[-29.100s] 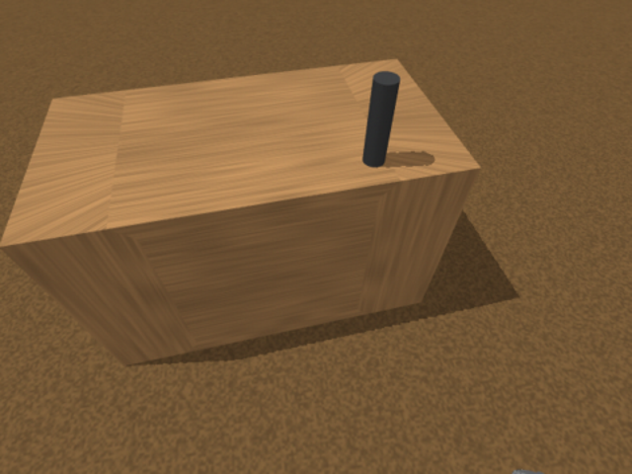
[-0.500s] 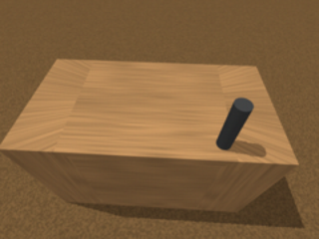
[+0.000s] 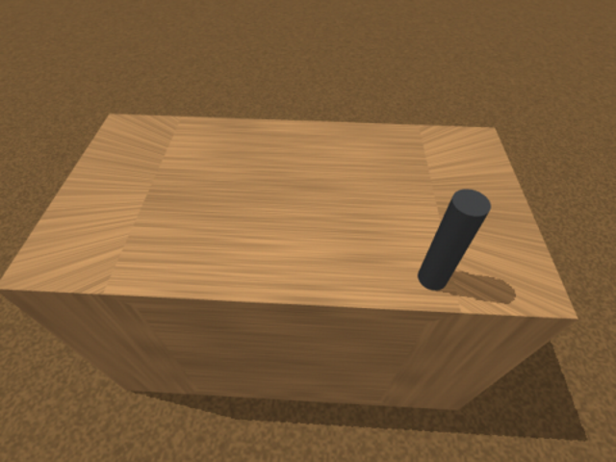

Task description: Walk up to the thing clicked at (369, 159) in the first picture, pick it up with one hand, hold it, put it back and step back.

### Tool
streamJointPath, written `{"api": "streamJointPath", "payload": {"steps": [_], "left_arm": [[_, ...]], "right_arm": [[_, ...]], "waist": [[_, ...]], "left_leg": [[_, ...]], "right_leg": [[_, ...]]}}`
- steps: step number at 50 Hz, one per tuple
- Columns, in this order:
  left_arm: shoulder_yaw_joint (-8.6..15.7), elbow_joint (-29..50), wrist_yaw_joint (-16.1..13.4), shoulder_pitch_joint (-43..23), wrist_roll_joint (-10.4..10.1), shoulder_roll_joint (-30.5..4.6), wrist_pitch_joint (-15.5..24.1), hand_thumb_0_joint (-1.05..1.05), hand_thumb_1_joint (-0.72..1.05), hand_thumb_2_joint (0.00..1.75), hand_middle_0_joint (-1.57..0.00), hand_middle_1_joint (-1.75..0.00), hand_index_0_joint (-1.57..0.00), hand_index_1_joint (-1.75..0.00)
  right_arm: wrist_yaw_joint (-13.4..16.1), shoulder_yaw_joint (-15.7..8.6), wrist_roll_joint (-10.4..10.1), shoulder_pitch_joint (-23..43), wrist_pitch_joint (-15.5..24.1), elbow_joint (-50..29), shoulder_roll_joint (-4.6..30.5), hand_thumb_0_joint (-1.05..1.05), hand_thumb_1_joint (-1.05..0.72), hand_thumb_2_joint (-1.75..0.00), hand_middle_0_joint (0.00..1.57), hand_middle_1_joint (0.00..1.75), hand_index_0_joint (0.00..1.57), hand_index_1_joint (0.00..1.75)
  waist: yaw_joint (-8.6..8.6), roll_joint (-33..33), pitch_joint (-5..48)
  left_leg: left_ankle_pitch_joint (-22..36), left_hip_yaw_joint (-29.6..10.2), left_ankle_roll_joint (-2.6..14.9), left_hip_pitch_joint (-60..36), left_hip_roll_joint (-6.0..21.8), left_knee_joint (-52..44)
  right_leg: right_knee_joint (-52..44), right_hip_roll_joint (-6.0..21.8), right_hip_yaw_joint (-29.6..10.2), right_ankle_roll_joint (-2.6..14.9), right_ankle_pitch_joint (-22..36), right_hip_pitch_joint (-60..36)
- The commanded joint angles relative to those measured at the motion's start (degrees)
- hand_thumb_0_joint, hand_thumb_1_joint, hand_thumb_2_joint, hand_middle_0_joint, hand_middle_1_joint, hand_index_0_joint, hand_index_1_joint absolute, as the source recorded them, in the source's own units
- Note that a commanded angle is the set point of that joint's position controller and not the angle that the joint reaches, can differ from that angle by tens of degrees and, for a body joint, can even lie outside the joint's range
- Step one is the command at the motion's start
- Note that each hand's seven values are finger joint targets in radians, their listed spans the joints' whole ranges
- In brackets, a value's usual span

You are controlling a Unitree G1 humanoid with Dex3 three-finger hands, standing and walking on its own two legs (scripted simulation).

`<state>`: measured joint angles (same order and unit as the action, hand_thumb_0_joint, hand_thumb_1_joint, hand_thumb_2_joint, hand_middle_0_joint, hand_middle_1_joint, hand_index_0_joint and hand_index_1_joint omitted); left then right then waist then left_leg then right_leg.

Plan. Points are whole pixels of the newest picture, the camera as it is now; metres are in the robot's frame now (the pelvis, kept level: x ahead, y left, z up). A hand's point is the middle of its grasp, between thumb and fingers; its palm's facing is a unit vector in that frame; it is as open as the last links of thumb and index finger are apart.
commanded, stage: stand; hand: right
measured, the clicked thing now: (449, 245) +0.43 -0.23 -0.03
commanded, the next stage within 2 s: step back in 0.06 s
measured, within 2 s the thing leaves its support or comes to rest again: neither
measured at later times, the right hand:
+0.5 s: hand out of the picture -0.01 -0.26 -0.17, palm faces +0.00 +0.90 -0.45, open 7.4 cm
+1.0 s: hand out of the picture -0.09 -0.25 -0.17, palm faces +0.06 +0.93 -0.37, open 7.4 cm
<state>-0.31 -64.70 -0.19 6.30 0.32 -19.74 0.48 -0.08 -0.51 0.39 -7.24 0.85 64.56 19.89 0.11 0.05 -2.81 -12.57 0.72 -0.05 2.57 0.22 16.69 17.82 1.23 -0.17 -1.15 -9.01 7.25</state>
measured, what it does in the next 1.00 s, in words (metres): walks backwards: left foot, then right foot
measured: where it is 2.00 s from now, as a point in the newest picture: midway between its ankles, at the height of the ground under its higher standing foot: outside the picture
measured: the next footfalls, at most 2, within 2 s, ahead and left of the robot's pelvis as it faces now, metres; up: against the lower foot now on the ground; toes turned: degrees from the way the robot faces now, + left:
left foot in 0.50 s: -0.09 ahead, +0.15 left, +0.00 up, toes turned -2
right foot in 0.84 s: -0.12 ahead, -0.09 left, +0.00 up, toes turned +0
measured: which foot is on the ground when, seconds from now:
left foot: down 0.00-0.30, up 0.32-0.48, down 0.50-0.88, up 0.90-1.00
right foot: down 0.00-0.50, up 0.52-0.82, down 0.84-1.00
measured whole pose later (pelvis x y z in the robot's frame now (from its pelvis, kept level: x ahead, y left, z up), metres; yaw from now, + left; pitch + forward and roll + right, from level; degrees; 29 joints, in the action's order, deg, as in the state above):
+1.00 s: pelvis -0.18 +0.03 -0.02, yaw -5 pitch -1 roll +2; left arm 3.6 -47.8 -0.2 6.9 1.2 -19.7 -2.5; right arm 1.7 -2.5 -0.7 -6.1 -2.5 50.8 22.6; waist -0.5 -0.6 -11.3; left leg -32.4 -6.3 0.1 25.2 -4.7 63.3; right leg 34.1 -1.3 -4.8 1.6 -16.1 16.4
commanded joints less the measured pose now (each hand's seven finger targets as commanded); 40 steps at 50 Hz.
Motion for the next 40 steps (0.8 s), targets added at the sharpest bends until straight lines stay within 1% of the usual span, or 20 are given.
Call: {"api": "streamJointPath", "payload": {"steps": [1,2,3,5,11,14,15,16,17,20,23,24,25,26,27,29,31,35,38,40], "left_arm": [[2.08,3.11,-0.48,-1.63,-0.01,-12.27,1.17,0.00,0.90,0.90,-0.20,-0.30,-0.20,-0.30],[2.06,2.94,-0.53,-1.79,0.11,-12.16,1.20,0.00,0.90,0.90,-0.20,-0.30,-0.20,-0.30],[4.66,5.80,-0.81,-2.29,-0.55,-16.05,0.66,0.00,0.90,0.90,-0.20,-0.30,-0.20,-0.30],[4.77,6.95,-1.21,-1.13,-0.72,-14.81,0.16,0.00,0.90,0.90,-0.20,-0.30,-0.20,-0.30],[5.07,11.06,-1.11,-1.11,-0.23,-14.94,-1.04,0.00,0.90,0.90,-0.20,-0.30,-0.20,-0.30],[6.16,12.46,-1.08,-0.30,0.06,-18.28,-1.16,0.00,0.90,0.90,-0.20,-0.30,-0.20,-0.30],[6.60,13.41,-1.27,-1.73,0.44,-19.72,-1.20,0.00,0.90,0.90,-0.20,-0.30,-0.20,-0.30],[6.74,14.40,-1.41,-2.25,1.26,-19.95,-1.10,0.00,0.90,0.90,-0.20,-0.30,-0.20,-0.30],[6.79,15.26,-1.39,-3.76,1.72,-19.92,-1.10,0.00,0.90,0.90,-0.20,-0.30,-0.20,-0.30],[6.43,18.57,-1.53,-10.46,2.43,-18.27,-1.39,0.00,0.90,0.90,-0.20,-0.30,-0.20,-0.30],[5.70,19.81,-1.21,-8.69,1.60,-16.17,-2.43,0.00,0.90,0.90,-0.20,-0.30,-0.20,-0.30],[5.42,20.61,-1.07,-7.92,0.87,-13.72,-2.88,0.00,0.90,0.90,-0.20,-0.30,-0.20,-0.30],[5.43,20.65,-1.32,-7.85,0.69,-12.27,-3.05,0.00,0.90,0.90,-0.20,-0.30,-0.20,-0.30],[5.92,19.62,-1.67,-4.53,0.85,-12.86,-3.67,0.00,0.90,0.90,-0.20,-0.30,-0.20,-0.30],[5.91,20.06,-1.94,-3.26,1.10,-12.75,-3.49,0.00,0.90,0.90,-0.20,-0.30,-0.20,-0.30],[6.83,18.81,-2.05,-5.60,1.50,-14.21,-3.53,0.00,0.90,0.90,-0.20,-0.30,-0.20,-0.30],[7.17,17.92,-1.36,-0.31,0.16,-14.59,-3.46,0.00,0.90,0.90,-0.20,-0.30,-0.20,-0.30],[7.23,21.26,-1.03,-4.57,1.11,-12.89,-2.35,0.00,0.90,0.90,-0.20,-0.30,-0.20,-0.30],[7.02,22.07,-0.73,-2.89,1.13,-11.81,-1.61,0.00,0.90,0.90,-0.20,-0.30,-0.20,-0.30],[7.30,20.08,-0.65,1.83,1.26,-10.81,-1.36,0.00,0.90,0.90,-0.20,-0.30,-0.20,-0.30]], "right_arm": [[0.79,-2.05,0.20,1.00,1.03,-3.16,12.10,0.00,-0.90,-0.90,0.20,0.30,0.20,0.30],[0.73,-2.04,0.16,1.23,0.99,-3.26,12.00,0.00,-0.90,-0.90,0.20,0.30,0.20,0.30],[0.62,-3.46,-0.04,3.27,-0.13,-4.03,15.33,0.00,-0.90,-0.90,0.20,0.30,0.20,0.30],[0.75,-3.67,-0.49,1.61,-0.63,-5.17,14.43,0.00,-0.90,-0.90,0.20,0.30,0.20,0.30],[0.55,-5.02,-0.77,3.06,-1.99,-9.03,14.89,0.00,-0.90,-0.90,0.20,0.30,0.20,0.30],[0.42,-4.95,-0.66,2.15,-2.79,-10.45,13.17,0.00,-0.90,-0.90,0.20,0.30,0.20,0.30],[0.24,-5.10,-0.44,0.79,-3.27,-10.64,12.53,0.00,-0.90,-0.90,0.20,0.30,0.20,0.30],[0.13,-5.33,-0.06,-0.62,-3.80,-10.76,12.57,0.00,-0.90,-0.90,0.20,0.30,0.20,0.30],[-0.06,-5.37,0.06,-2.38,-4.04,-10.62,12.66,0.00,-0.90,-0.90,0.20,0.30,0.20,0.30],[-0.53,-6.14,-0.64,-6.57,-3.64,-10.71,13.55,0.00,-0.90,-0.90,0.20,0.30,0.20,0.30],[0.03,-6.26,0.72,-8.84,-2.34,-10.73,13.79,0.00,-0.90,-0.90,0.20,0.30,0.20,0.30],[0.36,-7.06,1.87,-7.22,-2.02,-11.32,17.01,0.00,-0.90,-0.90,0.20,0.30,0.20,0.30],[0.56,-7.67,2.33,-5.72,-1.63,-12.07,20.03,0.00,-0.90,-0.90,0.20,0.30,0.20,0.30],[0.71,-7.41,2.59,-3.78,-1.48,-13.20,19.88,0.00,-0.90,-0.90,0.20,0.30,0.20,0.30],[0.88,-7.33,1.91,-2.23,-1.38,-14.76,22.04,0.00,-0.90,-0.90,0.20,0.30,0.20,0.30],[1.67,-7.52,1.84,2.02,-1.03,-15.87,21.51,0.00,-0.90,-0.90,0.20,0.30,0.20,0.30],[2.06,-6.14,2.10,5.25,-0.67,-17.38,17.87,0.00,-0.90,-0.90,0.20,0.30,0.20,0.30],[2.71,-6.50,0.93,-4.25,-0.95,-16.07,16.19,0.00,-0.90,-0.90,0.20,0.30,0.20,0.30],[2.67,-6.44,0.45,-4.36,-1.18,-16.76,17.12,0.00,-0.90,-0.90,0.20,0.30,0.20,0.30],[2.31,-6.34,0.19,-2.56,-1.74,-17.35,17.32,0.00,-0.90,-0.90,0.20,0.30,0.20,0.30]], "waist": [[-0.29,-0.81,3.83],[-0.15,-0.54,3.71],[-0.48,0.11,-1.84],[-0.18,0.49,1.89],[0.21,-1.25,8.69],[-1.04,5.41,9.84],[-0.89,10.20,8.96],[-0.90,12.09,7.85],[0.08,11.75,6.63],[3.09,12.30,6.72],[3.90,3.56,6.09],[3.07,-8.41,4.62],[2.05,-13.82,2.04],[0.10,-6.99,2.20],[0.92,-9.81,2.44],[0.58,-11.50,1.01],[-2.90,-9.42,0.49],[2.07,-8.17,3.92],[1.94,-7.89,6.28],[0.23,-8.46,8.24]], "left_leg": [[10.23,-4.82,0.95,2.09,7.22,-3.00],[10.12,-4.98,0.90,2.39,7.26,-2.99],[19.18,-6.13,1.77,5.58,6.84,2.15],[24.95,-4.75,2.60,4.39,7.22,4.77],[17.95,-3.70,4.60,5.38,5.77,12.60],[4.61,-1.39,2.58,8.49,-0.33,25.27],[-10.22,-0.50,1.72,10.94,-3.64,32.52],[-21.96,-2.67,1.88,13.25,-3.59,38.97],[-23.38,-5.40,2.30,12.22,-1.89,40.58],[-19.18,-5.95,3.55,7.66,-0.56,37.94],[-1.03,-3.48,2.53,8.06,0.63,11.25],[10.36,-16.03,4.32,8.07,7.88,4.32],[23.00,-25.79,7.01,5.78,14.76,2.87],[24.84,-23.93,10.50,9.11,17.79,4.35],[31.13,-26.10,13.96,11.42,20.88,4.90],[24.89,-25.64,16.11,14.45,21.05,4.67],[28.64,-15.01,12.57,8.68,13.64,9.42],[35.51,-15.71,12.39,-7.42,13.21,14.36],[32.48,-13.69,11.83,-6.08,12.91,16.68],[30.67,-10.53,9.78,-1.35,10.79,19.92]], "right_leg": [[-1.29,6.44,-5.15,2.46,10.34,-2.72],[-1.18,6.36,-4.94,2.36,10.31,-3.03],[4.19,5.03,-5.02,2.30,19.90,1.53],[6.85,4.23,-3.45,3.04,21.52,0.37],[11.25,5.34,-5.24,6.31,19.37,1.31],[6.74,13.83,-15.01,12.79,21.63,2.75],[4.06,18.24,-19.44,16.23,22.59,3.96],[3.13,20.93,-22.20,18.70,21.71,5.31],[3.72,20.93,-20.81,18.80,19.34,9.70],[8.15,15.54,-13.60,13.99,14.51,17.02],[19.34,7.35,-8.85,7.55,7.06,12.78],[29.30,-0.34,-6.22,4.51,-2.30,16.89],[37.48,-8.57,-5.40,2.81,-23.88,25.13],[43.62,-7.54,-10.29,2.60,-25.30,22.88],[47.54,-8.66,-10.22,1.95,-28.16,22.49],[54.16,-7.74,-13.25,1.57,-24.32,21.57],[53.78,-8.11,-12.10,1.44,-18.90,23.75],[38.55,-6.44,-8.64,-0.28,-19.59,26.57],[23.62,-3.67,-4.30,0.53,-18.14,19.28],[10.94,-3.84,-1.20,1.68,-9.47,9.86]]}}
